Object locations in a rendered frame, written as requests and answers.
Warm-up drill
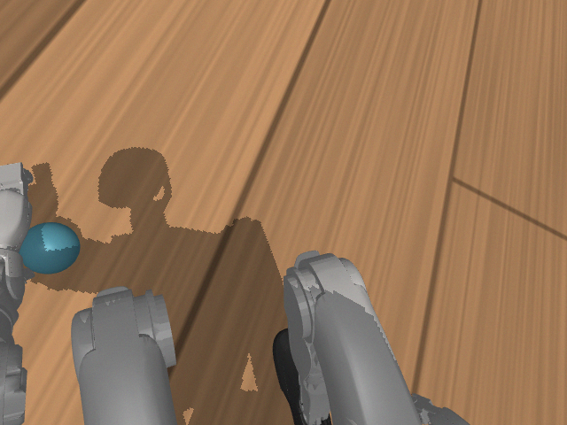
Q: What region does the left robot hand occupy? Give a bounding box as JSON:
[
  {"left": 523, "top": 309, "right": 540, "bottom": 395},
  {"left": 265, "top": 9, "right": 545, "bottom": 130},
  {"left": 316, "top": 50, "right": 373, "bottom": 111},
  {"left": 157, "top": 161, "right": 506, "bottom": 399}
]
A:
[{"left": 0, "top": 162, "right": 35, "bottom": 284}]

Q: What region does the left robot arm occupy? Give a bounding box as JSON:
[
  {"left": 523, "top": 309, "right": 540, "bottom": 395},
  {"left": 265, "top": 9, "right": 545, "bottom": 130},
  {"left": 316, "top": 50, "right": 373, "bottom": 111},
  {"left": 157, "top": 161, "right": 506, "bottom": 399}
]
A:
[{"left": 0, "top": 248, "right": 27, "bottom": 425}]

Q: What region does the right robot hand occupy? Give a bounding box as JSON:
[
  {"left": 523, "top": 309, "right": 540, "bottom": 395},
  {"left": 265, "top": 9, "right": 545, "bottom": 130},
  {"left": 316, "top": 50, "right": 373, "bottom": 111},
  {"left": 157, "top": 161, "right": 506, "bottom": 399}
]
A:
[{"left": 411, "top": 393, "right": 470, "bottom": 425}]

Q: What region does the right robot foot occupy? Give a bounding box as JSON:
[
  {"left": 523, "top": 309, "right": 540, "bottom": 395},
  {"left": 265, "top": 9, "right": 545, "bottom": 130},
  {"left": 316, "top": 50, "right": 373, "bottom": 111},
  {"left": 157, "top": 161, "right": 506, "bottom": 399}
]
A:
[{"left": 273, "top": 328, "right": 331, "bottom": 425}]

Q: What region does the ball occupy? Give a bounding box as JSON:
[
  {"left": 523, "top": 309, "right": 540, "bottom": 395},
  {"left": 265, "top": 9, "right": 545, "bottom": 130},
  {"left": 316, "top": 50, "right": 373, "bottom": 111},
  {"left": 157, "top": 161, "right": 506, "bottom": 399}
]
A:
[{"left": 19, "top": 222, "right": 81, "bottom": 274}]

